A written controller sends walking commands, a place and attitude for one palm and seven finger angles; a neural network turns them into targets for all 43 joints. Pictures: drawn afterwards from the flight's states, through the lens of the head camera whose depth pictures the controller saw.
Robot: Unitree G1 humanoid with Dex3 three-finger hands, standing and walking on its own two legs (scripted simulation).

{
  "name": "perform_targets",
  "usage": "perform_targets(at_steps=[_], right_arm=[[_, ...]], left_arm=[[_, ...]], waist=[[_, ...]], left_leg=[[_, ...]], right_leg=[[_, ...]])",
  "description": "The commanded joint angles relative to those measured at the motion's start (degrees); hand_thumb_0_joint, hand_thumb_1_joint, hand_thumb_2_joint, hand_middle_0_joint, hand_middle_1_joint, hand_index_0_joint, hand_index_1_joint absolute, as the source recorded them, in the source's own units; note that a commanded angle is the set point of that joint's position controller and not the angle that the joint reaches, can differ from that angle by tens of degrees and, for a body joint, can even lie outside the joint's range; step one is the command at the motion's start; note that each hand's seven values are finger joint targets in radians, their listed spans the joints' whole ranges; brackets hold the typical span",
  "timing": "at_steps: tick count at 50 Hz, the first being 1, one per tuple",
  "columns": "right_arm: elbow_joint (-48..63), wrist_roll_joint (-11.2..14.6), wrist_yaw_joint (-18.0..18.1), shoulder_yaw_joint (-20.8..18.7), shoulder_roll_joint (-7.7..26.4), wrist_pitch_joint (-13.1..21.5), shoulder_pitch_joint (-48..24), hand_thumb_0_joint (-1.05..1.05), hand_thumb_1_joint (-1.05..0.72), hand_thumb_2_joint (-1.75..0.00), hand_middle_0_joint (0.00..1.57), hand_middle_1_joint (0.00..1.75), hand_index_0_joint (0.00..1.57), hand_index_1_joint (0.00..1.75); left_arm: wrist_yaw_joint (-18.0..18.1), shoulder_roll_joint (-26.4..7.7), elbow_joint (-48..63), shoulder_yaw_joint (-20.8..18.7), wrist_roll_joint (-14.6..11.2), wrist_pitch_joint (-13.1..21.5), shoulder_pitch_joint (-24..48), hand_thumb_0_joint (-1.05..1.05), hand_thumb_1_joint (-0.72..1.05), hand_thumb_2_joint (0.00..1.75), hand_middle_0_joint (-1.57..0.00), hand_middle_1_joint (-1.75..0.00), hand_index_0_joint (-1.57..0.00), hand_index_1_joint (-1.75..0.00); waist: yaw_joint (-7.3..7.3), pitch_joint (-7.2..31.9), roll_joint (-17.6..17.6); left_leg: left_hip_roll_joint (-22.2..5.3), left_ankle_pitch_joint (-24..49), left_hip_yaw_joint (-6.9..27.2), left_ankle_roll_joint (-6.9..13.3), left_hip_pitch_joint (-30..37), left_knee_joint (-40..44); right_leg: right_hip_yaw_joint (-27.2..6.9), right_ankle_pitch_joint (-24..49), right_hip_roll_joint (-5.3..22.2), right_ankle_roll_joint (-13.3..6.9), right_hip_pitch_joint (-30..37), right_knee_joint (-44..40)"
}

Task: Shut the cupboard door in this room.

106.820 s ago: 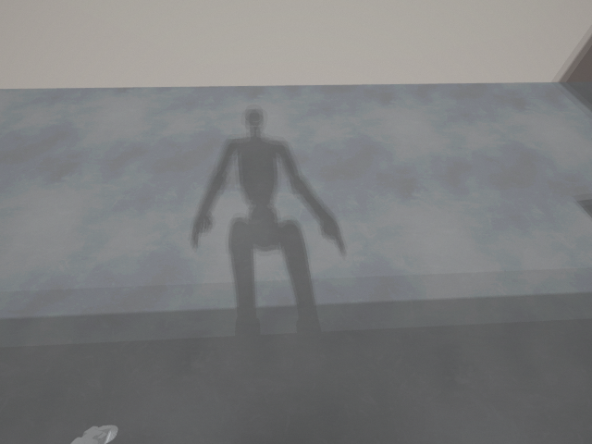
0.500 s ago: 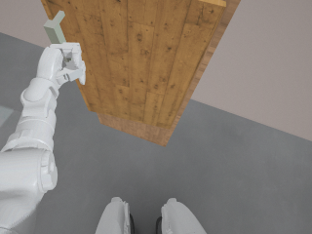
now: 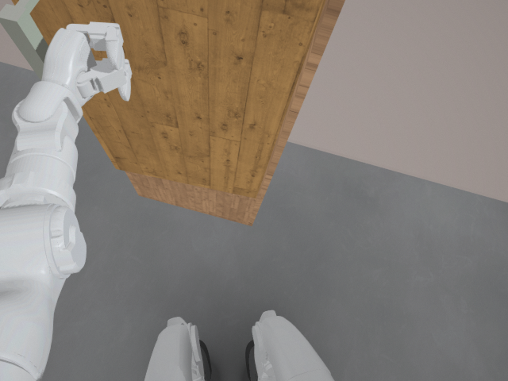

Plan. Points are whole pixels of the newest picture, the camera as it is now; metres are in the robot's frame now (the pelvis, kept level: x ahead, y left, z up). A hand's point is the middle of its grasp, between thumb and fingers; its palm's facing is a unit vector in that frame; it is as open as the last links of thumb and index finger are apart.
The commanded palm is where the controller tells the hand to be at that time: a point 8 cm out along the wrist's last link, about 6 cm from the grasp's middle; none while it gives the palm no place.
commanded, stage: push the door shut along its arc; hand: left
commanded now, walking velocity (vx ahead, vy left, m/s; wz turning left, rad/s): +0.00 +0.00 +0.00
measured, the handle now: (52, 54) +0.59 +0.22 +0.08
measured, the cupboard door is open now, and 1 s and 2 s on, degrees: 4 0 0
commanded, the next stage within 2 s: pull the fist back off the door in 0.32 s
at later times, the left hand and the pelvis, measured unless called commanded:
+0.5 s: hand (126, 62) +0.56 +0.11 +0.09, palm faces -0.25 -0.97 +0.04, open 3.0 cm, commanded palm +0.58 +0.11 +0.08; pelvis -0.01 -0.02 -0.02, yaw +1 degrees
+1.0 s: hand (149, 72) +0.55 +0.09 +0.08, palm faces +0.08 -1.00 -0.01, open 3.1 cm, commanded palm +0.51 +0.12 +0.08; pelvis -0.01 -0.01 +0.00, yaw +1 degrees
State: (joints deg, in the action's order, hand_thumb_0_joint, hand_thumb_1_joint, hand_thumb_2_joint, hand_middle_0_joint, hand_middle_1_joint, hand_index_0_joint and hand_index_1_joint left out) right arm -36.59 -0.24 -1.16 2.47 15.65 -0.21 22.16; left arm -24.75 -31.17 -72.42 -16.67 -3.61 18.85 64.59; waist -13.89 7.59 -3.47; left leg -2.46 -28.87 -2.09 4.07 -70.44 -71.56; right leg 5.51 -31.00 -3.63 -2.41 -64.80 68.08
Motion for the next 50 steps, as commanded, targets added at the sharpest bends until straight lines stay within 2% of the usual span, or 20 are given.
perform_targets(at_steps=[1,9,10,14,16,19,21,22,24,27,29,31,32,34,37,41,44,47,49,50], right_arm=[[1.3,0.2,1.4,-4.2,11.9,1.1,11.1,0.0,-0.9,-0.9,0.2,0.3,0.2,0.3],[-1.7,0.0,2.1,-4.2,11.9,3.0,11.7,0.0,-0.9,-0.9,0.2,0.3,0.2,0.3],[-2.0,0.0,2.3,-4.3,12.1,3.4,11.7,0.0,-0.9,-0.9,0.2,0.3,0.2,0.3],[-3.3,-0.3,2.6,-4.1,12.0,4.5,11.5,0.0,-0.9,-0.9,0.2,0.3,0.2,0.3],[-3.9,-0.4,2.8,-3.8,12.2,5.1,11.2,0.0,-0.9,-0.9,0.2,0.3,0.2,0.3],[-4.4,-0.6,3.0,-3.6,12.3,5.9,11.4,0.0,-0.9,-0.9,0.2,0.3,0.2,0.3],[-4.8,-0.7,3.1,-3.6,12.3,6.4,11.0,0.0,-0.9,-0.9,0.2,0.3,0.2,0.3],[-1.8,-1.3,2.3,-2.7,10.9,6.4,14.6,0.0,-0.9,-0.9,0.2,0.3,0.2,0.3],[-1.8,-2.7,0.1,-3.4,10.4,6.3,15.4,0.0,-0.9,-0.9,0.2,0.3,0.2,0.3],[-1.6,-5.0,-2.4,-4.2,9.9,5.6,16.0,0.0,-0.9,-0.9,0.2,0.3,0.2,0.3],[-2.3,-5.9,-4.0,-4.8,10.3,4.9,16.7,0.0,-0.9,-0.9,0.2,0.3,0.2,0.3],[-2.8,-6.0,-5.1,-5.1,10.7,4.1,16.9,0.0,-0.9,-0.9,0.2,0.3,0.2,0.3],[-2.7,-5.7,-5.3,-5.2,10.9,3.7,16.8,0.0,-0.9,-0.9,0.2,0.3,0.2,0.3],[-2.5,-5.2,-5.1,-5.0,11.2,3.4,16.3,0.0,-0.9,-0.9,0.2,0.3,0.2,0.3],[-1.5,-4.3,-4.5,-4.4,11.3,3.3,15.4,0.0,-0.9,-0.9,0.2,0.3,0.2,0.3],[-0.3,-4.0,-4.1,-4.1,10.8,3.2,15.1,0.0,-0.9,-0.9,0.2,0.3,0.2,0.3],[0.1,-4.1,-4.4,-4.5,10.5,2.9,15.4,0.0,-0.9,-0.9,0.2,0.3,0.2,0.3],[0.5,-3.8,-4.6,-5.1,10.3,1.9,15.1,0.0,-0.9,-0.9,0.2,0.3,0.2,0.3],[1.2,-3.6,-4.5,-5.3,10.2,1.3,15.2,0.0,-0.9,-0.9,0.2,0.3,0.2,0.3],[1.7,-3.5,-4.6,-5.6,9.8,0.9,14.8,0.0,-0.9,-0.9,0.2,0.3,0.2,0.3]], left_arm=[[-0.9,-13.5,10.6,-1.9,-1.0,2.1,29.0,0.0,0.9,0.9,-1.3,-1.5,-1.3,-1.5],[-3.0,-9.2,10.5,3.0,-1.4,-0.2,38.2,0.0,0.9,0.9,-1.3,-1.5,-1.3,-1.5],[-3.2,-10.3,11.6,2.7,-1.5,0.0,39.8,0.0,0.9,0.9,-1.3,-1.5,-1.3,-1.5],[-3.5,-7.1,10.2,5.0,-1.4,-1.4,41.8,0.0,0.9,0.9,-1.3,-1.5,-1.3,-1.5],[-3.4,-7.3,8.0,5.1,-1.4,-2.4,43.3,0.0,0.9,0.9,-1.3,-1.5,-1.3,-1.5],[-3.3,-8.6,8.6,5.0,-0.8,-2.6,46.1,0.0,0.9,0.9,-1.3,-1.5,-1.3,-1.5],[-3.4,-7.0,7.8,6.1,-0.6,-3.1,46.7,0.0,0.9,0.9,-1.3,-1.5,-1.3,-1.5],[8.1,-9.5,6.8,-6.0,-4.9,-4.4,45.9,0.0,0.9,0.9,-1.3,-1.5,-1.3,-1.5],[18.6,-3.5,6.6,-4.1,-2.6,-4.4,44.2,0.0,0.9,0.9,-1.3,-1.5,-1.3,-1.5],[31.8,-0.2,10.4,-4.2,1.5,-0.6,45.9,0.0,0.9,0.9,-1.3,-1.5,-1.3,-1.5],[36.0,0.0,10.8,-0.6,7.8,2.9,48.3,0.0,0.9,0.9,-1.3,-1.5,-1.3,-1.5],[36.3,0.9,9.1,3.3,11.9,4.9,48.0,0.0,0.9,0.9,-1.3,-1.5,-1.3,-1.5],[35.6,0.8,8.2,4.3,12.6,5.3,47.6,0.0,0.9,0.9,-1.3,-1.5,-1.3,-1.5],[33.5,0.7,7.1,4.7,11.1,5.2,47.8,0.0,0.9,0.9,-1.3,-1.5,-1.3,-1.5],[30.7,-1.1,3.5,1.7,7.1,4.0,41.9,0.0,0.9,0.9,-1.3,-1.5,-1.3,-1.5],[29.6,-1.0,5.1,-0.3,4.4,5.5,36.6,0.0,0.9,0.9,-1.3,-1.5,-1.3,-1.5],[30.0,-0.2,8.3,-0.9,4.4,7.9,31.7,0.0,0.9,0.9,-1.3,-1.5,-1.3,-1.5],[30.6,0.2,9.7,-1.9,4.2,8.7,25.2,0.0,0.9,0.9,-1.3,-1.5,-1.3,-1.5],[30.9,-1.1,12.2,-3.7,4.2,9.4,21.2,0.0,0.9,0.9,-1.3,-1.5,-1.3,-1.5],[31.1,0.8,15.1,-2.6,4.1,10.1,21.0,0.0,0.9,0.9,-1.3,-1.5,-1.3,-1.5]], waist=[[-1.7,31.0,-6.4],[-4.67,31.4,-9.0],[-4.6,32.7,-10.0],[-5.67,32.4,-10.9],[-6.4,30.8,-10.0],[-6.72,32.0,-11.1],[-7.15,31.9,-12.2],[-4.96,30.2,-11.4],[-5.64,30.9,-9.8],[-5.19,31.7,-11.5],[-6.91,32.3,-12.2],[-7.88,31.3,-14.1],[-8.03,31.1,-13.8],[-8.21,30.9,-13.6],[-6.12,29.7,-9.8],[-4.39,28.9,-7.8],[-2.56,30.5,-7.7],[-1.07,30.2,-4.5],[1.03,32.3,-4.5],[1.11,33.3,-5.2]], left_leg=[[0.4,24.3,8.4,-1.1,30.2,3.8],[0.5,24.4,8.8,-0.4,31.4,1.7],[0.4,24.4,8.8,-0.6,31.8,1.3],[0.5,24.6,9.0,-0.3,33.0,0.8],[0.5,22.3,8.8,-0.2,30.6,0.1],[0.6,22.3,8.5,-0.1,29.1,-0.6],[0.4,21.9,8.6,-0.2,29.8,-1.3],[-0.9,19.6,9.7,-0.8,26.2,0.4],[-0.9,18.3,10.9,-1.2,26.4,1.7],[-0.5,14.6,10.8,-1.8,26.2,2.6],[-0.5,13.3,11.7,-1.9,28.1,3.1],[-0.5,10.2,12.0,-2.1,29.8,4.2],[-0.3,8.9,12.2,-2.1,30.0,5.0],[0.1,7.5,12.2,-1.9,29.6,5.9],[0.8,6.0,10.9,-1.8,25.4,7.1],[0.9,7.8,9.4,-1.5,23.7,7.6],[0.7,12.1,9.1,-1.7,26.5,8.4],[0.9,14.0,7.7,-1.7,25.8,9.0],[1.2,17.4,6.9,-1.9,27.1,9.5],[1.1,19.7,6.8,-2.0,29.1,9.8]], right_leg=[[-4.6,19.4,-1.0,0.2,4.8,-8.4],[-4.4,17.8,-1.4,0.0,0.1,-8.2],[-4.5,17.6,-1.2,0.1,-0.2,-7.9],[-3.8,16.3,-1.4,-0.1,-3.1,-7.8],[-4.0,14.9,-1.4,0.1,-3.3,-8.1],[-4.0,14.7,-1.5,-0.1,-3.4,-7.1],[-3.7,14.0,-1.5,-0.1,-5.2,-6.7],[-4.1,13.2,-0.8,-0.1,-3.8,-7.6],[-3.5,12.0,-0.8,0.6,-4.9,-7.0],[-3.5,9.9,-0.1,1.2,-5.3,-7.3],[-3.1,9.0,-0.1,1.3,-7.2,-7.0],[-3.2,7.6,0.0,1.0,-8.3,-8.0],[-3.4,7.1,0.0,0.8,-7.7,-8.4],[-3.6,6.6,0.0,0.6,-6.4,-9.1],[-4.3,5.8,-0.2,0.6,-1.0,-10.6],[-4.9,7.0,-0.1,0.7,2.5,-11.4],[-4.4,10.1,-0.2,0.7,4.5,-10.8],[-4.8,12.7,-0.2,1.0,8.9,-11.8],[-4.9,16.8,-0.2,0.9,12.2,-11.2],[-4.8,19.1,-0.2,1.0,12.7,-11.2]])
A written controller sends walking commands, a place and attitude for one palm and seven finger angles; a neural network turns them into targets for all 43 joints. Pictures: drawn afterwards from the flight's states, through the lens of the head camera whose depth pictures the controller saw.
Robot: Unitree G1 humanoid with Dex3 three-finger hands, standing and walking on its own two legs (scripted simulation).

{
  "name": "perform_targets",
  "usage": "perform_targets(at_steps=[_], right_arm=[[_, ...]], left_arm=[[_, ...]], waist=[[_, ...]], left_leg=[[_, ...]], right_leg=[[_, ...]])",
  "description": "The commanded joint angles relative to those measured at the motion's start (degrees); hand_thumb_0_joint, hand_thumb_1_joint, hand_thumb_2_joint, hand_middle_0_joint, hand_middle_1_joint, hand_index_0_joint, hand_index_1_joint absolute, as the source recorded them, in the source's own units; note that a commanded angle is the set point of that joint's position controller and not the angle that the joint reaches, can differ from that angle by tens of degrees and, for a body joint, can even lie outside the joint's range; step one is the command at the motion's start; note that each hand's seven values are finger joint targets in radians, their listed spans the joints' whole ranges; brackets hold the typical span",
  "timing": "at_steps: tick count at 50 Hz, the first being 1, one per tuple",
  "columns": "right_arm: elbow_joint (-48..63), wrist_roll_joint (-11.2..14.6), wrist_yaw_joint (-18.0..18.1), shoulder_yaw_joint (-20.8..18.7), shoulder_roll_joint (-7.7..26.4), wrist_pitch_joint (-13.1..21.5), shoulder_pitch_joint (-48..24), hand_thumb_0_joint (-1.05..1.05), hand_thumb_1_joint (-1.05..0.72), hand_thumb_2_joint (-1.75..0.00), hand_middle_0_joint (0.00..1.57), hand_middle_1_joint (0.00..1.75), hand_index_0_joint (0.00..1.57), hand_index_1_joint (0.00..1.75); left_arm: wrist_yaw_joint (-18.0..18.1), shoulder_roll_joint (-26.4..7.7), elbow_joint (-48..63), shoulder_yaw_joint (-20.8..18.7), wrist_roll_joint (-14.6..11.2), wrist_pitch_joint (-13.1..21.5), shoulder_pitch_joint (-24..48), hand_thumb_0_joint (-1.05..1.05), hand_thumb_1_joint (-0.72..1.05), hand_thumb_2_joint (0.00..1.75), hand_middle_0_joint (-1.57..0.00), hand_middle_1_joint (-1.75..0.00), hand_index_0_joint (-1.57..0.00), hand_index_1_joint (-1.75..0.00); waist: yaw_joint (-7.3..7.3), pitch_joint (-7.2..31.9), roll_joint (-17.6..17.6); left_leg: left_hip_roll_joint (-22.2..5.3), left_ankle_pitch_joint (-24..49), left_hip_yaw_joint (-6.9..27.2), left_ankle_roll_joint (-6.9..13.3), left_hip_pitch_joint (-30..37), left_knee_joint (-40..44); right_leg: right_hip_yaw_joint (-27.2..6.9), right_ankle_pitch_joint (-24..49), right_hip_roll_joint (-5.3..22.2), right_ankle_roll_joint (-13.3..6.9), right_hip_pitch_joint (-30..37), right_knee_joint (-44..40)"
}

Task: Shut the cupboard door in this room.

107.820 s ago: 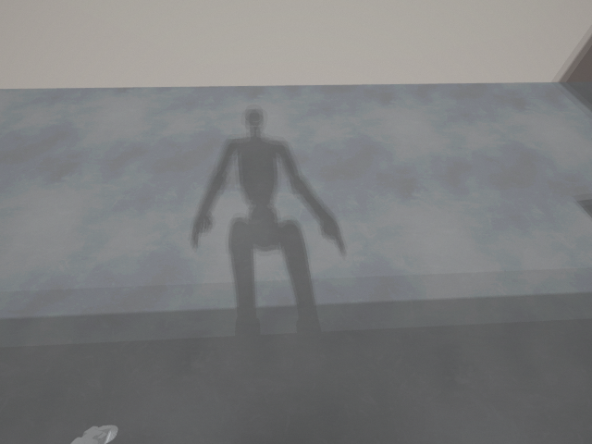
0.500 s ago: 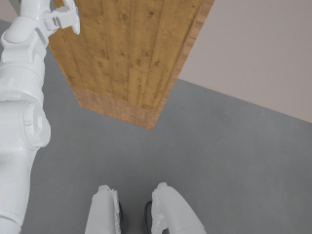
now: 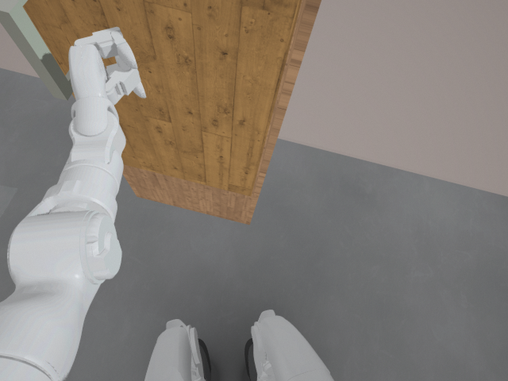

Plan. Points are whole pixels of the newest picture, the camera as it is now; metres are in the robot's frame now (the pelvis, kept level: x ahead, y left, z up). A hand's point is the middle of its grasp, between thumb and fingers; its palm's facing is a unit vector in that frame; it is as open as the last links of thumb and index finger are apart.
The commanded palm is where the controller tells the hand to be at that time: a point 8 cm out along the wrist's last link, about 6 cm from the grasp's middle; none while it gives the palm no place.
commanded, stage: pull the fist back off the door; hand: left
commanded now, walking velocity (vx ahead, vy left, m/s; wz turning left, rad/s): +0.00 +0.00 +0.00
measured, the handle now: (46, 46) +0.63 +0.22 +0.07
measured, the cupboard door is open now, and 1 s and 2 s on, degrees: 0 0 0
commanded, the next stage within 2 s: draw the hand back to the body in 0.30 s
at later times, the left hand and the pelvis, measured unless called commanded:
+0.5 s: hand (130, 108) +0.49 +0.10 +0.09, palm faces +0.06 -1.00 -0.02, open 3.1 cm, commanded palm +0.44 +0.15 +0.10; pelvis +0.03 -0.01 +0.03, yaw +2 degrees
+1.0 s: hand (34, 180) +0.36 +0.16 +0.17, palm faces +0.07 -0.99 -0.11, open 3.1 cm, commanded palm +0.32 +0.22 +0.18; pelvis +0.03 -0.01 +0.08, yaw +2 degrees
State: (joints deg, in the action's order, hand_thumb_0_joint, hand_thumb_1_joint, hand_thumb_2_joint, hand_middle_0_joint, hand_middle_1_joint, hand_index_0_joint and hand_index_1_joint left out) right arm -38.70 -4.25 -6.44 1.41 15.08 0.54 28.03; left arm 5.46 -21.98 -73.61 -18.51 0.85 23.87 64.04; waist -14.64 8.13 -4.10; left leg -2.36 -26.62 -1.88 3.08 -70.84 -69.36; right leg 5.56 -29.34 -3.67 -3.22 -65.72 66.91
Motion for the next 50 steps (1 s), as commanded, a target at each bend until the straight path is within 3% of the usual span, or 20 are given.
perform_targets(at_steps=[1,3,9,10,11,13,19,20,22,24,26,27,31,38,40,42,46,47,48,50], right_arm=[[4.0,0.6,0.5,-4.8,9.9,-0.1,8.5,0.0,-0.9,-0.9,0.2,0.3,0.2,0.3],[4.3,0.7,0.5,-5.2,9.7,-0.7,7.9,0.0,-0.9,-0.9,0.2,0.3,0.2,0.3],[4.9,1.3,0.6,-6.0,8.7,-2.0,5.8,0.0,-0.9,-0.9,0.2,0.3,0.2,0.3],[5.0,1.5,0.6,-6.1,8.6,-2.1,5.1,0.0,-0.9,-0.9,0.2,0.3,0.2,0.3],[5.3,1.6,0.5,-6.2,8.2,-2.2,4.3,0.0,-0.9,-0.9,0.2,0.3,0.2,0.3],[4.8,1.7,0.9,-6.3,8.3,-2.6,3.5,0.0,-0.9,-0.9,0.2,0.3,0.2,0.3],[4.7,1.7,1.7,-6.1,7.7,-2.4,0.6,0.0,-0.9,-0.9,0.2,0.3,0.2,0.3],[4.4,1.7,1.7,-6.2,7.7,-2.5,0.2,0.0,-0.9,-0.9,0.2,0.3,0.2,0.3],[5.7,2.0,1.8,-6.1,8.0,-2.8,-0.9,0.0,-0.9,-0.9,0.2,0.3,0.2,0.3],[7.7,2.7,2.1,-5.9,7.8,-3.1,-2.0,0.0,-0.9,-0.9,0.2,0.3,0.2,0.3],[9.3,3.6,2.4,-5.5,7.4,-3.5,-3.4,0.0,-0.9,-0.9,0.2,0.3,0.2,0.3],[10.3,4.1,2.7,-5.3,7.3,-3.6,-3.9,0.0,-0.9,-0.9,0.2,0.3,0.2,0.3],[11.9,5.6,4.5,-4.6,6.7,-3.3,-6.3,0.0,-0.9,-0.9,0.2,0.3,0.2,0.3],[12.1,7.1,6.4,-3.8,6.6,-0.8,-10.5,0.0,-0.9,-0.9,0.2,0.3,0.2,0.3],[12.5,7.5,6.7,-3.6,6.6,-0.1,-11.6,0.0,-0.9,-0.9,0.2,0.3,0.2,0.3],[13.2,7.7,6.9,-3.4,6.6,0.5,-12.9,0.0,-0.9,-0.9,0.2,0.3,0.2,0.3],[14.6,8.1,7.6,-2.9,6.5,1.6,-16.0,0.0,-0.9,-0.9,0.2,0.3,0.2,0.3],[15.3,8.2,8.7,-3.0,4.7,-0.5,-19.0,0.0,-0.9,-0.9,0.2,0.3,0.2,0.3],[16.1,8.3,9.5,-2.9,4.6,-1.2,-19.6,0.0,-0.9,-0.9,0.2,0.3,0.2,0.3],[15.6,8.2,10.7,-2.4,4.7,-1.8,-21.1,0.0,-0.9,-0.9,0.2,0.3,0.2,0.3]], left_arm=[[0.9,-6.1,17.4,0.3,-0.7,5.5,19.2,0.0,0.9,0.9,-1.3,-1.5,-1.3,-1.5],[1.2,-5.7,21.3,0.3,-1.1,6.9,16.8,0.0,0.9,0.9,-1.3,-1.5,-1.3,-1.5],[1.0,1.7,25.8,4.8,-2.3,8.7,6.6,0.0,0.9,0.9,-1.3,-1.5,-1.3,-1.5],[1.0,2.3,27.6,5.5,-2.4,9.1,5.5,0.0,0.9,0.9,-1.3,-1.5,-1.3,-1.5],[0.8,4.9,27.9,7.2,-2.8,9.0,2.7,0.0,0.9,0.9,-1.3,-1.5,-1.3,-1.5],[1.0,4.7,27.4,7.3,-3.1,9.2,3.8,0.0,0.9,0.9,-1.3,-1.5,-1.3,-1.5],[0.6,6.8,27.3,9.9,-2.9,11.3,6.7,0.0,0.9,0.9,-1.3,-1.5,-1.3,-1.5],[0.5,6.7,26.1,9.5,-2.9,11.4,6.1,0.0,0.9,0.9,-1.3,-1.5,-1.3,-1.5],[0.3,3.7,26.5,6.6,-3.3,11.1,0.7,0.0,0.9,0.9,-1.3,-1.5,-1.3,-1.5],[-0.6,2.8,30.5,6.2,-4.1,10.1,-3.8,0.0,0.9,0.9,-1.3,-1.5,-1.3,-1.5],[-1.6,2.6,34.7,6.4,-5.2,8.2,-8.3,0.0,0.9,0.9,-1.3,-1.5,-1.3,-1.5],[-2.0,1.5,36.5,5.5,-5.9,7.0,-11.3,0.0,0.9,0.9,-1.3,-1.5,-1.3,-1.5],[-4.3,1.4,44.0,6.8,-8.2,3.8,-16.1,0.0,0.9,0.9,-1.3,-1.5,-1.3,-1.5],[-8.8,3.6,51.8,10.7,-11.7,0.9,-24.9,0.0,0.9,0.9,-1.3,-1.5,-1.3,-1.5],[-9.7,2.0,55.0,9.4,-12.4,0.0,-28.9,0.0,0.9,0.9,-1.3,-1.5,-1.3,-1.5],[-10.5,1.5,57.9,8.7,-13.5,-1.4,-33.6,0.0,0.9,0.9,-1.27,-1.47,-1.27,-1.47],[-11.3,-0.8,64.0,6.4,-14.8,-3.8,-40.1,0.0,0.9,0.9,-1.16,-1.35,-1.16,-1.35],[-7.6,-3.1,68.2,10.4,-8.8,-6.2,-41.6,0.0,0.9,0.9,-1.13,-1.32,-1.13,-1.32],[-5.6,-2.0,70.8,10.3,-8.6,-8.1,-43.0,0.0,0.9,0.9,-1.11,-1.29,-1.11,-1.29],[-3.0,-3.7,72.8,9.2,-7.5,-10.8,-46.2,0.0,0.9,0.9,-1.05,-1.23,-1.05,-1.23]], waist=[[2.34,32.3,-4.0],[3.31,33.3,-3.4],[4.08,29.7,-0.2],[4.5,30.3,-1.4],[4.79,29.3,-1.3],[3.97,26.9,1.6],[3.8,26.5,-0.3],[4.0,27.2,0.7],[6.44,28.8,1.4],[8.07,31.0,1.5],[9.37,29.9,2.2],[10.11,29.0,4.2],[10.08,23.0,7.2],[10.29,14.8,4.5],[11.73,15.4,2.5],[12.6,14.4,4.2],[13.82,10.9,4.2],[14.64,11.6,4.9],[13.89,9.7,5.2],[14.24,6.6,4.6]], left_leg=[[1.2,18.3,6.0,-1.1,30.4,7.8],[1.4,20.7,5.5,-1.3,32.0,8.4],[1.8,25.5,4.3,-1.2,35.1,9.3],[1.7,26.9,4.4,-1.4,36.6,9.5],[1.8,27.0,4.2,-1.5,37.4,9.8],[1.9,25.5,4.1,-1.2,36.2,9.7],[2.3,25.9,4.1,-1.3,37.8,9.0],[2.4,25.9,4.3,-1.4,38.0,8.9],[2.6,25.3,3.8,-1.5,37.2,9.6],[2.8,26.6,3.3,-1.3,38.9,11.0],[3.0,25.3,2.5,-1.2,39.0,13.1],[3.2,24.2,2.0,-0.9,37.8,14.2],[3.3,19.2,1.2,-0.4,36.7,17.9],[3.0,13.9,1.7,-0.3,42.6,23.5],[2.9,15.2,2.0,-0.4,45.2,25.0],[2.9,15.7,1.9,-0.3,46.1,26.4],[2.9,15.8,1.7,-0.2,47.0,28.9],[2.6,14.5,1.7,-0.8,49.3,32.3],[2.4,13.8,1.5,-0.7,50.4,33.7],[2.2,13.7,1.4,-0.6,52.6,36.0]], right_leg=[[-4.8,18.7,-0.2,1.9,14.7,-10.6],[-4.9,22.0,-0.2,2.0,17.4,-10.7],[-4.9,29.1,-0.1,2.3,20.0,-11.6],[-4.8,30.1,0.1,2.4,19.8,-11.4],[-4.6,30.2,0.0,2.3,19.8,-11.9],[-5.0,30.3,0.1,2.7,19.9,-12.4],[-5.5,30.7,0.8,2.7,18.3,-11.6],[-5.4,30.8,0.8,2.8,18.5,-11.6],[-5.9,31.4,0.9,2.8,21.5,-11.9],[-6.2,33.8,0.8,2.7,25.8,-12.5],[-6.6,34.8,0.8,3.1,29.8,-14.7],[-7.2,36.0,0.9,3.4,32.8,-16.0],[-8.5,35.3,1.5,4.4,38.0,-20.4],[-8.2,23.8,1.9,4.0,37.1,-27.2],[-7.5,23.7,1.9,3.6,38.3,-27.6],[-7.3,24.1,2.1,3.6,40.1,-28.6],[-7.2,24.2,2.4,3.6,42.3,-30.4],[-11.1,23.9,5.0,4.1,46.0,-34.5],[-10.9,22.8,5.2,4.5,46.8,-36.3],[-10.5,22.3,5.3,4.5,48.1,-38.8]])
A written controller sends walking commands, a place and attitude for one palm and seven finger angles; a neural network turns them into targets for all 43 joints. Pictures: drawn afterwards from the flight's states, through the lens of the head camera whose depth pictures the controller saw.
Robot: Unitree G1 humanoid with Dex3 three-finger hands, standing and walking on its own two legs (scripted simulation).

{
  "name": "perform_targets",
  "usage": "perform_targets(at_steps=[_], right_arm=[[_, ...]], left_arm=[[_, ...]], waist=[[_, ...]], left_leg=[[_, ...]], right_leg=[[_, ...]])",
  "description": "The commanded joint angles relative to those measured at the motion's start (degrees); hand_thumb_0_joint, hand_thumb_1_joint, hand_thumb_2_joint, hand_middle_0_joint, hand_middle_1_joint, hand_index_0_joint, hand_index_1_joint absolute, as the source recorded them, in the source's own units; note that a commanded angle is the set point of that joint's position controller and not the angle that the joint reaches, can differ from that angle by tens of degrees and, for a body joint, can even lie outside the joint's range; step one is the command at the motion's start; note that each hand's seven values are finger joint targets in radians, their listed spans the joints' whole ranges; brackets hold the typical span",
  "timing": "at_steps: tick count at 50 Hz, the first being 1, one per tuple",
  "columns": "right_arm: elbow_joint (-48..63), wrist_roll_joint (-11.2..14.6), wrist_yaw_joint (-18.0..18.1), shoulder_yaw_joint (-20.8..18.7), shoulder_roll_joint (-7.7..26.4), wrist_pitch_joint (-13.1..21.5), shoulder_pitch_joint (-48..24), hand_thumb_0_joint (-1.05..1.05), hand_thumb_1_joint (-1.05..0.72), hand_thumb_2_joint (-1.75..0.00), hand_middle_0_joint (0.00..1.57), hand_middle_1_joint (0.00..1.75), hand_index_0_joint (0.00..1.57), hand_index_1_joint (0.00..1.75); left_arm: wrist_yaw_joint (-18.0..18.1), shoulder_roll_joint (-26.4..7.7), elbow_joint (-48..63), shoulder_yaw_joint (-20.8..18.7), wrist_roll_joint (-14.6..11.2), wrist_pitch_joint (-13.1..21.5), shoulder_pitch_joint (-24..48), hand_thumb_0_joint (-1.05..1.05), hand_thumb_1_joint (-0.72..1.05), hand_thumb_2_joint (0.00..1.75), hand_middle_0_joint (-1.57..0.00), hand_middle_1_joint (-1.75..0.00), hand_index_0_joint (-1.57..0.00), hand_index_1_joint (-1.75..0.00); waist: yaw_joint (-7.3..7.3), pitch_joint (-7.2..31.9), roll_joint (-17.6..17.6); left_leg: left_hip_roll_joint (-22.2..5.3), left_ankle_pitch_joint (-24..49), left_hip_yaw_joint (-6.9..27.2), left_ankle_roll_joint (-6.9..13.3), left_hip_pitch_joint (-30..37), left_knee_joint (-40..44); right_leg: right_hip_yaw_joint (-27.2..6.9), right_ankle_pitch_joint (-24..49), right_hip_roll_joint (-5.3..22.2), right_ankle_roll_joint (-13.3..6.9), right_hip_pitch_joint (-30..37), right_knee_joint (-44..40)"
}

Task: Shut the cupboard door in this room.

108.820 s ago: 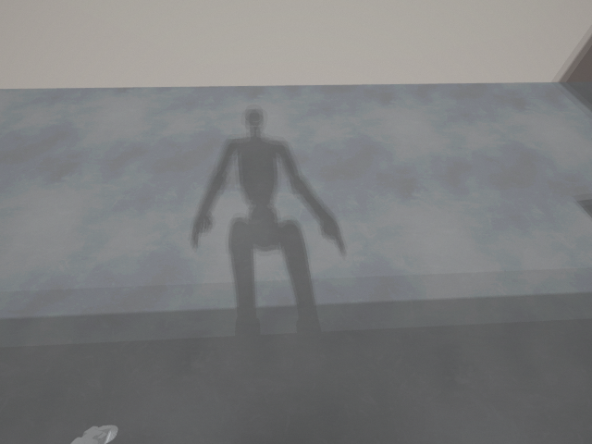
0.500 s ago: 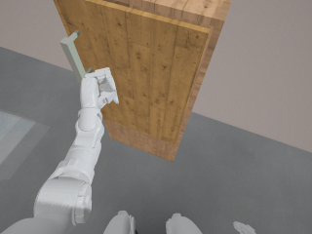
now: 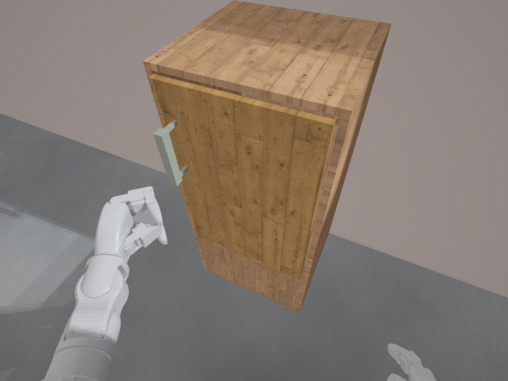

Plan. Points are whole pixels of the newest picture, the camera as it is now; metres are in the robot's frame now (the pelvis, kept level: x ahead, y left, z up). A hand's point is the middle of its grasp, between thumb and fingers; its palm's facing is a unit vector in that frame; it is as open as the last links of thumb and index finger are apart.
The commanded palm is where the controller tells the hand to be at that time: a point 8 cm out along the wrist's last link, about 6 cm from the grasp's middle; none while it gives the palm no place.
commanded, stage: draw the hand back to the body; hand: left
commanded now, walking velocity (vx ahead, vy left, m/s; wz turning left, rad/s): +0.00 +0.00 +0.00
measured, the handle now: (174, 153) +0.60 +0.21 -0.01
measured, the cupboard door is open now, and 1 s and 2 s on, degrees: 0 0 0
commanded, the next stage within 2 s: step back with the hand held close in 1.00 s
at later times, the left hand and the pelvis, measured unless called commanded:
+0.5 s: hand (31, 260) +0.23 +0.27 +0.16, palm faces +0.36 -0.87 -0.34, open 5.1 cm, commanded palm +0.18 +0.31 +0.19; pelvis +0.02 +0.02 +0.03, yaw +1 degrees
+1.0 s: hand out of the picture +0.19 +0.27 +0.19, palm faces +0.45 -0.81 -0.38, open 7.4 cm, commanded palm +0.14 +0.31 +0.20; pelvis +0.01 +0.01 +0.03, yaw +1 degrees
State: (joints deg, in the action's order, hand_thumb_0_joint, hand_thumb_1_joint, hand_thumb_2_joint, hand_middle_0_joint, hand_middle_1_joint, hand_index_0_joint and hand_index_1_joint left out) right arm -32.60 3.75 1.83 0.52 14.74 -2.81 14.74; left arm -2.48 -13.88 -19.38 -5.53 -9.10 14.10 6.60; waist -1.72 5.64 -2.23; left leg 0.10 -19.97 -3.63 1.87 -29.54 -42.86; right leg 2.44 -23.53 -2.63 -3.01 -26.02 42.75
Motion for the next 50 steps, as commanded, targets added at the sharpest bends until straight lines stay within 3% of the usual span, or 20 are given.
perform_targets(at_steps=[1,3,6,10,13,14,18,19,23,24,28,30,31,34,39,44,46,50], right_arm=[[9.4,0.2,2.8,-1.2,4.9,1.5,-8.5,0.0,-0.9,-0.9,0.2,0.3,0.2,0.3],[9.2,0.0,3.3,-0.9,4.9,1.6,-9.4,0.0,-0.9,-0.9,0.2,0.3,0.2,0.3],[9.1,-0.2,3.5,-0.4,4.7,2.5,-10.2,0.0,-0.9,-0.9,0.2,0.3,0.2,0.3],[9.1,-0.7,3.0,0.0,4.5,3.8,-10.5,0.0,-0.9,-0.9,0.2,0.3,0.2,0.3],[9.1,-1.2,2.5,-0.1,4.7,4.5,-10.7,0.0,-0.9,-0.9,0.2,0.3,0.2,0.3],[8.9,-1.5,2.4,-0.1,4.9,4.7,-10.7,0.0,-0.9,-0.9,0.2,0.3,0.2,0.3],[9.0,-1.8,1.7,-0.1,4.5,5.3,-10.8,0.0,-0.9,-0.9,0.2,0.3,0.2,0.3],[8.7,-2.0,1.7,-0.3,4.8,5.6,-11.0,0.0,-0.9,-0.9,0.2,0.3,0.2,0.3],[8.7,-2.1,1.2,-0.4,4.3,6.5,-10.9,0.0,-0.9,-0.9,0.2,0.3,0.2,0.3],[8.3,-2.2,1.2,-0.5,4.6,6.8,-11.1,0.0,-0.9,-0.9,0.2,0.3,0.2,0.3],[8.0,-2.2,1.0,-0.9,4.5,7.5,-11.0,0.0,-0.9,-0.9,0.2,0.3,0.2,0.3],[7.8,-2.2,1.0,-1.1,4.5,7.8,-10.9,0.0,-0.9,-0.9,0.2,0.3,0.2,0.3],[7.7,-2.1,1.0,-1.2,4.5,8.0,-11.2,0.0,-0.9,-0.9,0.2,0.3,0.2,0.3],[6.9,-2.1,1.1,-1.6,5.0,8.5,-11.0,0.0,-0.9,-0.9,0.2,0.3,0.2,0.3],[6.8,-2.1,1.8,-1.8,5.4,8.9,-11.2,0.0,-0.9,-0.9,0.2,0.3,0.2,0.3],[6.4,-2.1,2.0,-1.6,4.8,10.0,-12.0,0.0,-0.9,-0.9,0.2,0.3,0.2,0.3],[6.4,-2.1,2.1,-1.3,4.4,10.3,-12.0,0.0,-0.9,-0.9,0.2,0.3,0.2,0.3],[6.3,-2.0,1.9,-1.4,4.3,10.4,-11.8,0.0,-0.9,-0.9,0.2,0.3,0.2,0.3]], left_arm=[[5.8,-11.0,20.3,-2.9,3.0,-1.9,11.4,0.0,0.9,0.9,-1.02,-1.2,-1.02,-1.2],[6.8,-11.4,22.0,-3.6,3.3,-3.6,7.8,0.0,0.9,0.9,-0.97,-1.14,-0.97,-1.14],[7.4,-10.8,26.9,-3.2,3.8,-5.1,4.3,0.0,0.9,0.9,-0.89,-1.05,-0.89,-1.05],[7.6,-10.7,33.0,-4.3,4.1,-6.8,-3.0,0.0,0.9,0.9,-0.78,-0.93,-0.78,-0.93],[7.8,-11.7,37.4,-6.2,4.4,-7.6,-6.7,0.0,0.9,0.9,-0.69,-0.84,-0.69,-0.84],[7.7,-12.1,37.4,-7.0,4.2,-8.0,-9.5,0.0,0.9,0.9,-0.67,-0.81,-0.67,-0.81],[8.0,-13.1,44.1,-9.9,4.4,-8.3,-14.0,0.0,0.9,0.9,-0.56,-0.69,-0.56,-0.69],[8.1,-15.1,44.8,-12.0,4.4,-8.5,-15.5,0.0,0.9,0.9,-0.53,-0.66,-0.53,-0.66],[8.4,-15.0,49.9,-14.0,4.4,-8.3,-20.1,0.0,0.9,0.9,-0.42,-0.54,-0.42,-0.54],[8.5,-16.1,49.5,-15.6,4.3,-8.6,-22.2,0.0,0.9,0.9,-0.39,-0.51,-0.39,-0.51],[8.8,-17.3,53.4,-18.9,4.0,-7.9,-26.4,0.0,0.9,0.9,-0.28,-0.39,-0.28,-0.39],[8.9,-18.4,53.6,-21.2,3.7,-7.7,-29.3,0.0,0.9,0.9,-0.23,-0.33,-0.23,-0.33],[8.9,-18.8,54.2,-22.2,3.6,-7.3,-30.0,0.0,0.9,0.9,-0.2,-0.3,-0.2,-0.3],[8.7,-14.9,50.7,-18.5,4.0,-7.5,-29.3,0.0,0.9,0.9,-0.2,-0.3,-0.2,-0.3],[9.2,-16.9,50.7,-19.4,4.1,-7.0,-26.7,0.0,0.9,0.9,-0.2,-0.3,-0.2,-0.3],[9.5,-19.0,53.7,-21.3,4.2,-5.8,-26.5,0.0,0.9,0.9,-0.2,-0.3,-0.2,-0.3],[9.6,-18.3,53.7,-20.8,4.2,-5.6,-27.2,0.0,0.9,0.9,-0.2,-0.3,-0.2,-0.3],[9.2,-17.1,51.9,-20.4,3.8,-5.7,-28.7,0.0,0.9,0.9,-0.2,-0.3,-0.2,-0.3]], waist=[[1.11,8.2,2.6],[1.46,6.2,3.6],[1.9,5.7,-0.7],[2.52,4.3,-1.9],[2.85,3.9,-0.1],[3.17,2.5,0.2],[3.55,2.8,-2.2],[3.97,2.7,-1.3],[4.21,2.6,-3.8],[4.5,1.6,-2.3],[4.71,1.5,-3.3],[5.02,1.0,-1.6],[5.08,0.1,-0.8],[4.2,-3.6,-1.2],[4.55,-2.3,1.1],[5.24,-1.2,-2.6],[5.23,-2.4,-4.3],[5.01,-4.5,-2.4]], left_leg=[[-0.3,7.4,3.4,0.7,13.1,10.9],[-0.7,8.5,3.8,0.8,16.5,13.5],[-0.9,12.4,4.3,0.7,22.1,16.5],[-1.4,18.0,4.9,0.2,25.8,19.1],[-1.8,20.1,5.4,-0.2,27.5,20.5],[-1.8,20.9,5.4,-0.2,27.0,20.8],[-2.2,24.4,6.0,-0.9,28.4,21.2],[-2.1,25.3,5.8,-0.7,28.1,21.0],[-2.4,26.8,6.3,-1.5,28.4,21.1],[-2.4,26.2,6.3,-1.3,27.7,21.2],[-2.5,26.3,6.2,-1.5,27.2,21.0],[-2.3,24.9,6.2,-1.3,25.9,21.1],[-2.3,23.5,6.1,-1.2,25.3,21.1],[-2.5,19.3,6.1,-1.0,24.7,21.9],[-1.8,15.2,5.9,-0.1,24.5,22.1],[-1.3,14.1,5.5,0.0,24.0,21.9],[-1.3,14.2,5.4,-0.2,23.8,22.0],[-1.5,14.3,5.1,-0.3,23.3,22.2]], right_leg=[[-6.5,15.8,3.9,3.8,8.7,-15.4],[-4.9,15.4,3.2,3.1,9.5,-17.1],[-3.4,17.6,2.6,2.1,11.8,-18.8],[-2.3,21.3,2.3,1.6,15.2,-20.6],[-1.8,22.0,2.0,1.5,16.3,-21.7],[-1.7,22.6,1.9,1.5,16.7,-22.2],[-1.4,23.4,2.1,1.4,18.1,-22.6],[-1.6,24.7,2.0,1.4,18.8,-23.1],[-1.1,23.6,2.2,1.5,19.1,-22.7],[-1.2,23.8,1.9,1.5,18.9,-23.3],[-0.9,23.5,2.3,1.6,19.3,-22.9],[-1.0,23.2,2.4,1.6,19.9,-23.0],[-0.9,22.5,2.3,1.5,19.4,-23.1],[-1.1,19.1,2.3,1.7,16.4,-24.1],[-1.6,16.5,2.6,1.8,17.0,-24.5],[-2.3,15.9,2.8,1.6,18.4,-24.8],[-2.1,16.0,2.9,1.5,18.1,-24.5],[-2.2,16.0,2.8,1.6,17.4,-25.0]])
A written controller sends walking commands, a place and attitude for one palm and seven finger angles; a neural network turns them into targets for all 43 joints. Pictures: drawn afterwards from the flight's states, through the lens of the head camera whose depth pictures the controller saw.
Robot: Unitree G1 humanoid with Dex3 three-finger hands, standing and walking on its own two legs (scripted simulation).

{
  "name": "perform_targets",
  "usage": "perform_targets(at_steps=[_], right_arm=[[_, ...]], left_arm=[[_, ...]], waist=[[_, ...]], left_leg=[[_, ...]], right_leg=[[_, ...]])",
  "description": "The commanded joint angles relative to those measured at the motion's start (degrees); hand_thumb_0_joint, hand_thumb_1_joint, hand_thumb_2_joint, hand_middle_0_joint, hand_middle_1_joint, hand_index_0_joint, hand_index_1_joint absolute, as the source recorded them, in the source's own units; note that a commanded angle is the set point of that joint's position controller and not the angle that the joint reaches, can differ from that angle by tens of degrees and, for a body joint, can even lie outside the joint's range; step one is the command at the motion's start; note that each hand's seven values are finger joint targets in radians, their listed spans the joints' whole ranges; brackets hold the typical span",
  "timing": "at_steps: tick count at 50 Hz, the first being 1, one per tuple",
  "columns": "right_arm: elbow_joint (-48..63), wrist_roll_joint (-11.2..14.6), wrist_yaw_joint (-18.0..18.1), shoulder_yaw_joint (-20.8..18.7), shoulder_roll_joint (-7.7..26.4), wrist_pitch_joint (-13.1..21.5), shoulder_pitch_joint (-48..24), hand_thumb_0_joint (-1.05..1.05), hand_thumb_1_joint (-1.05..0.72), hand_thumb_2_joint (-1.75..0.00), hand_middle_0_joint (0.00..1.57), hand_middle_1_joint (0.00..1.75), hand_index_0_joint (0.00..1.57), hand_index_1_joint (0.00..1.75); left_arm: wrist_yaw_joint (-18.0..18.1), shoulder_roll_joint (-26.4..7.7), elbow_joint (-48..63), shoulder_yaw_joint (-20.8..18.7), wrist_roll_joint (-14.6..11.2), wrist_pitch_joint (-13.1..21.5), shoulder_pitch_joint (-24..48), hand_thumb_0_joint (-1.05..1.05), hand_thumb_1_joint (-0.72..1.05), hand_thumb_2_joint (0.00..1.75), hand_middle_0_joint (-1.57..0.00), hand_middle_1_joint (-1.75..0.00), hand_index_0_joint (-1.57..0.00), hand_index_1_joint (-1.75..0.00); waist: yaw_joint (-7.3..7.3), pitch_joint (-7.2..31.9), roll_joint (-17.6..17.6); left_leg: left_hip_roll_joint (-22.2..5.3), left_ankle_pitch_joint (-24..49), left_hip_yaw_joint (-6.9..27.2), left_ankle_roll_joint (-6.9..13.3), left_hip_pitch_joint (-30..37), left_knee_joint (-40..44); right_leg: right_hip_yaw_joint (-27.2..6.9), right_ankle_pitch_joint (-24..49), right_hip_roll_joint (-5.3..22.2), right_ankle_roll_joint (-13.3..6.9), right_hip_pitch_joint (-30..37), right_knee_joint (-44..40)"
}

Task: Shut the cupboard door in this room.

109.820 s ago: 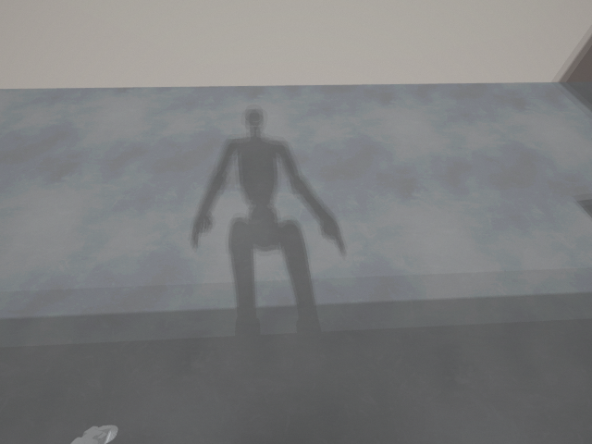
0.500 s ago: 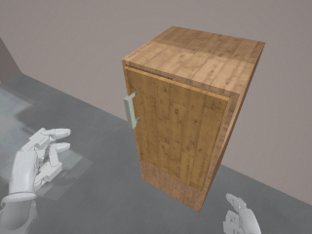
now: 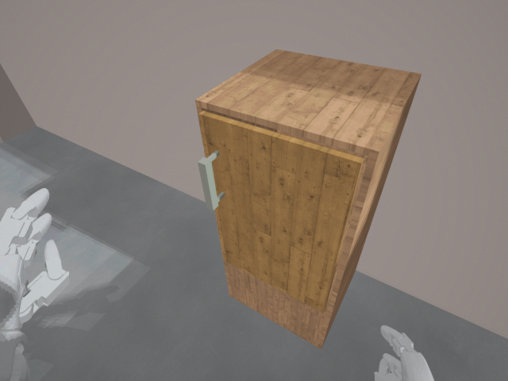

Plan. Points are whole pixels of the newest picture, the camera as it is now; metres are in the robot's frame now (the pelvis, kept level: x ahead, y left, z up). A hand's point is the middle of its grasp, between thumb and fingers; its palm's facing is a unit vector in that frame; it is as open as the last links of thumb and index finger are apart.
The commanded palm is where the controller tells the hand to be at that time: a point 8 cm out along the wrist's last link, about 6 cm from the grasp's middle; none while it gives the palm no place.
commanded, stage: step back with the hand held close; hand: left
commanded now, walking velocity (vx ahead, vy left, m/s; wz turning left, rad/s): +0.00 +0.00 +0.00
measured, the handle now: (213, 180) +0.60 +0.18 -0.04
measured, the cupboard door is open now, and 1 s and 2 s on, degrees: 0 0 0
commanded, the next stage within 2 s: stop stepping back and stand still in 1.58 s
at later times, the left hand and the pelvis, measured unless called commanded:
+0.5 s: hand (62, 273) +0.19 +0.26 +0.16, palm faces +0.35 -0.80 -0.49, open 7.4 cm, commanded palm +0.13 +0.30 +0.17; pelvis -0.01 +0.01 +0.00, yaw -2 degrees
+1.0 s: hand out of the picture +0.12 +0.30 +0.16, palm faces +0.45 -0.76 -0.48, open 7.4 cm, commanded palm +0.05 +0.33 +0.17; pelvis -0.08 +0.03 -0.02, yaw +1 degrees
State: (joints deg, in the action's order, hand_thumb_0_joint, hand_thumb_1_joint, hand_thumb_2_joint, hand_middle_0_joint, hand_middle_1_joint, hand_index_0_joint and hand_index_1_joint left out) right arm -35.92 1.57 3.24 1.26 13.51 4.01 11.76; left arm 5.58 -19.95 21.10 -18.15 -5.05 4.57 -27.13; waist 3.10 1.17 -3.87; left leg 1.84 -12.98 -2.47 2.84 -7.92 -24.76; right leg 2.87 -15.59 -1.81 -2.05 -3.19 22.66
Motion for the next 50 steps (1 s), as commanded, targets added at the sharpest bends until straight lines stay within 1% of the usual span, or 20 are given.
perform_targets(at_steps=[1,6,7,8,9,12,18,22,24,27,33,34,38,39,41,42,44,46,47,50], right_arm=[[9.7,0.1,0.5,-2.2,5.7,3.5,-8.8,0.0,-0.9,-0.9,0.2,0.3,0.2,0.3],[9.7,0.2,0.4,-2.5,5.7,3.4,-8.7,0.0,-0.9,-0.9,0.2,0.3,0.2,0.3],[11.3,0.3,0.5,-3.1,7.3,2.3,-7.9,0.0,-0.9,-0.9,0.2,0.3,0.2,0.3],[10.0,-0.1,0.7,-3.0,6.6,1.7,-7.7,0.0,-0.9,-0.9,0.2,0.3,0.2,0.3],[10.1,-0.3,0.7,-3.3,6.7,1.3,-7.7,0.0,-0.9,-0.9,0.2,0.3,0.2,0.3],[10.1,-0.3,0.8,-3.7,7.1,0.2,-7.5,0.0,-0.9,-0.9,0.2,0.3,0.2,0.3],[12.0,-0.2,1.8,-4.0,7.1,-2.3,-7.7,0.0,-0.9,-0.9,0.2,0.3,0.2,0.3],[13.2,0.1,2.0,-4.2,7.1,-3.7,-7.3,0.0,-0.9,-0.9,0.2,0.3,0.2,0.3],[13.5,-0.1,2.2,-4.4,7.5,-3.8,-7.5,0.0,-0.9,-0.9,0.2,0.3,0.2,0.3],[13.7,0.0,2.2,-4.1,7.2,-4.0,-6.9,0.0,-0.9,-0.9,0.2,0.3,0.2,0.3],[13.6,-0.2,2.3,-4.0,7.4,-3.3,-6.0,0.0,-0.9,-0.9,0.2,0.3,0.2,0.3],[13.6,-0.3,2.4,-4.3,7.9,-3.0,-6.4,0.0,-0.9,-0.9,0.2,0.3,0.2,0.3],[13.8,-0.6,2.7,-4.0,8.3,-1.7,-5.6,0.0,-0.9,-0.9,0.2,0.3,0.2,0.3],[13.8,-0.7,2.9,-4.2,8.6,-1.2,-6.1,0.0,-0.9,-0.9,0.2,0.3,0.2,0.3],[13.5,-1.0,2.9,-4.3,8.4,-0.4,-5.0,0.0,-0.9,-0.9,0.2,0.3,0.2,0.3],[13.4,-1.2,2.8,-4.5,8.4,0.1,-4.9,0.0,-0.9,-0.9,0.2,0.3,0.2,0.3],[13.1,-1.4,2.6,-4.9,8.5,0.8,-4.7,0.0,-0.9,-0.9,0.2,0.3,0.2,0.3],[12.6,-1.4,2.3,-4.7,8.2,1.3,-4.3,0.0,-0.9,-0.9,0.2,0.3,0.2,0.3],[12.3,-1.6,2.2,-4.6,8.3,1.5,-4.2,0.0,-0.9,-0.9,0.2,0.3,0.2,0.3],[11.5,-1.6,2.1,-4.8,7.9,1.8,-4.2,0.0,-0.9,-0.9,0.2,0.3,0.2,0.3]], left_arm=[[1.2,-11.5,11.7,-8.2,-0.3,4.0,5.3,0.0,0.9,0.9,-0.2,-0.3,-0.2,-0.3],[0.9,-10.7,11.0,-7.6,-0.4,4.3,4.6,0.0,0.9,0.9,-0.2,-0.3,-0.2,-0.3],[1.4,-17.6,14.8,-14.5,0.4,6.4,10.5,0.0,0.9,0.9,-0.2,-0.3,-0.2,-0.3],[1.2,-14.0,10.3,-11.6,0.2,6.8,6.0,0.0,0.9,0.9,-0.2,-0.3,-0.2,-0.3],[1.1,-13.8,10.4,-11.4,0.4,7.5,5.6,0.0,0.9,0.9,-0.2,-0.3,-0.2,-0.3],[1.1,-11.6,9.5,-8.9,0.7,8.0,2.8,0.0,0.9,0.9,-0.2,-0.3,-0.2,-0.3],[2.0,-14.7,12.0,-11.7,0.4,7.6,0.0,0.0,0.9,0.9,-0.2,-0.3,-0.2,-0.3],[2.4,-15.3,13.4,-12.7,0.1,7.2,-2.5,0.0,0.9,0.9,-0.2,-0.3,-0.2,-0.3],[2.7,-16.1,14.7,-13.2,0.1,7.2,-2.8,0.0,0.9,0.9,-0.2,-0.3,-0.2,-0.3],[3.0,-15.3,14.4,-12.7,0.1,7.1,-4.4,0.0,0.9,0.9,-0.2,-0.3,-0.2,-0.3],[3.8,-14.9,14.7,-12.3,0.6,8.0,-3.4,0.0,0.9,0.9,-0.2,-0.3,-0.2,-0.3],[4.0,-15.9,16.3,-13.0,0.8,8.5,-2.2,0.0,0.9,0.9,-0.2,-0.3,-0.2,-0.3],[4.3,-14.4,17.1,-12.5,2.2,9.7,-1.1,0.0,0.9,0.9,-0.2,-0.3,-0.2,-0.3],[4.3,-15.6,17.8,-13.7,2.5,10.0,0.0,0.0,0.9,0.9,-0.2,-0.3,-0.2,-0.3],[4.0,-14.5,18.5,-13.5,3.1,10.4,0.6,0.0,0.9,0.9,-0.2,-0.3,-0.2,-0.3],[3.9,-14.6,18.7,-14.0,3.3,10.7,0.1,0.0,0.9,0.9,-0.2,-0.3,-0.2,-0.3],[3.7,-15.6,18.9,-15.5,3.0,11.1,-1.3,0.0,0.9,0.9,-0.2,-0.3,-0.2,-0.3],[3.5,-14.2,19.1,-14.5,2.6,11.8,-2.3,0.0,0.9,0.9,-0.2,-0.3,-0.2,-0.3],[3.4,-13.9,19.2,-14.4,2.6,12.0,-2.0,0.0,0.9,0.9,-0.2,-0.3,-0.2,-0.3],[3.3,-13.2,19.5,-13.9,2.5,12.2,-1.1,0.0,0.9,0.9,-0.2,-0.3,-0.2,-0.3]], waist=[[0.28,0.3,-0.9],[0.11,0.4,0.7],[-1.35,-0.8,0.2],[-1.93,-0.5,1.9],[-1.72,-0.6,3.4],[-2.23,3.2,1.3],[-2.07,8.4,3.2],[-2.21,9.9,3.6],[-2.22,9.5,1.1],[-2.41,8.0,1.8],[-3.02,4.0,1.6],[-3.08,3.9,0.2],[-3.1,2.5,-4.1],[-2.8,2.6,-5.5],[-2.77,3.2,-5.8],[-2.66,3.8,-6.4],[-2.72,4.8,-4.2],[-3.15,5.0,-1.9],[-3.22,5.2,-3.2],[-3.21,7.2,-1.9]], left_leg=[[-3.2,7.0,3.9,-1.2,1.7,4.0],[-3.4,6.4,3.7,-1.0,2.2,4.0],[-4.5,2.3,5.0,0.7,-1.7,0.8],[-4.0,1.7,5.1,0.7,-1.1,-1.0],[-3.7,2.7,4.9,0.4,-1.2,-2.1],[-4.8,7.0,4.8,0.2,-0.3,-1.4],[-6.2,19.0,4.9,0.2,-1.0,-0.7],[-6.7,21.2,4.9,-0.1,-2.7,-1.2],[-6.8,19.2,5.3,-0.1,-4.2,-0.4],[-7.5,14.3,6.3,0.2,-7.8,0.6],[-7.5,-3.6,8.1,0.7,-15.1,3.1],[-7.7,-6.5,8.7,1.0,-16.0,4.0],[-11.0,-19.9,13.8,2.8,-26.7,10.8],[-12.0,-23.0,15.0,3.3,-29.1,12.7],[-13.6,-26.1,17.3,3.8,-31.8,14.7],[-14.1,-27.0,17.8,4.1,-32.6,14.7],[-13.6,-25.5,17.5,3.9,-31.0,12.9],[-12.8,-21.3,16.7,3.6,-28.8,11.2],[-12.8,-20.4,16.3,3.4,-28.9,11.1],[-12.7,-17.9,14.7,3.3,-28.1,8.8]], right_leg=[[-2.8,7.9,2.0,0.7,-5.5,-5.0],[-2.9,7.1,2.0,0.8,-6.0,-5.4],[-9.0,7.9,5.4,1.1,-9.7,-7.8],[-10.2,7.1,7.1,0.9,-11.4,-9.1],[-10.6,9.0,7.6,1.2,-12.4,-9.5],[-9.0,13.2,7.6,1.1,-11.3,-5.7],[-6.5,24.4,6.0,2.2,-6.8,0.4],[-6.8,27.1,5.8,2.1,-5.3,2.7],[-7.0,24.3,5.5,1.9,-5.7,2.8],[-7.6,19.5,5.2,1.9,-5.8,3.0],[-9.2,5.2,5.0,1.3,-7.9,0.3],[-9.2,3.9,4.6,1.4,-7.5,0.0],[-6.5,2.0,1.4,2.1,-0.5,6.9],[-6.0,3.1,0.3,2.4,1.6,9.4],[-5.0,4.4,-0.9,2.7,3.8,13.9],[-5.3,4.8,-1.3,2.7,4.5,15.3],[-6.0,5.7,-1.8,2.6,3.4,14.6],[-7.0,8.0,-1.2,2.3,1.5,13.3],[-7.2,8.6,-1.2,2.2,1.5,13.6],[-8.2,9.7,-0.7,2.1,1.6,14.3]])
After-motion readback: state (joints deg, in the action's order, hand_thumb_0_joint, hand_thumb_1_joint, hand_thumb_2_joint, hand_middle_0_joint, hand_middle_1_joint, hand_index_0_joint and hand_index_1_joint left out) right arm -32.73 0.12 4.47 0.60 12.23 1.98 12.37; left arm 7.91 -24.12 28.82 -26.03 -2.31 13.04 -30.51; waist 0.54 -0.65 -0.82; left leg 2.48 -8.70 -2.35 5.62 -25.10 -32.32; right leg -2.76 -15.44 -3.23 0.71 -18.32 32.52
